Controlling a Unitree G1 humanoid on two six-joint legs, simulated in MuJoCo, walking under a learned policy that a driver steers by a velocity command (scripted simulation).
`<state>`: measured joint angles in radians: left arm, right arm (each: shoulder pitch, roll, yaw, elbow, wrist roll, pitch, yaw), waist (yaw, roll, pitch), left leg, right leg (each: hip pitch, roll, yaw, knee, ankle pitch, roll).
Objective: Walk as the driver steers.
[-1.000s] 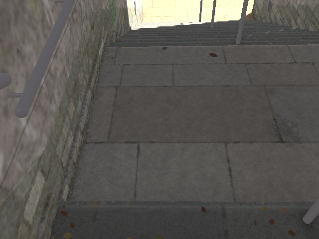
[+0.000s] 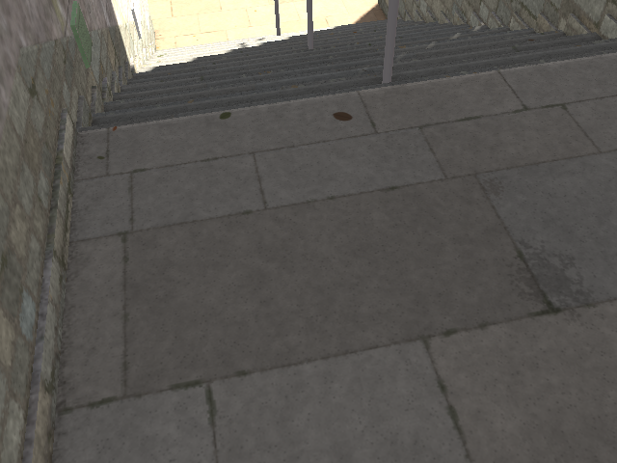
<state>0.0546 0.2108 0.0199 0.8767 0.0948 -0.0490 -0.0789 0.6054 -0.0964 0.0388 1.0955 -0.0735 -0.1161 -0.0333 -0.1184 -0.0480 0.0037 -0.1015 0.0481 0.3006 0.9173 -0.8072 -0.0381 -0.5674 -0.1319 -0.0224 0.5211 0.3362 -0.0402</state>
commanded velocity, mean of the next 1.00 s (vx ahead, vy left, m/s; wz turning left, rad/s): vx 0.06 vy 0.00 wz -0.17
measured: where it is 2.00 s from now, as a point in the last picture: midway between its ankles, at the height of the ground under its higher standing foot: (325, 417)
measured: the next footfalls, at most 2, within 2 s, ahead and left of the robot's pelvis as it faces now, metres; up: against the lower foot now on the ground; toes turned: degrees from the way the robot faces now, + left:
right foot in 0.08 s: +0.20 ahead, -0.13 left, -0.16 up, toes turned -13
left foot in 0.38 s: +0.22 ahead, +0.11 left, -0.16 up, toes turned -5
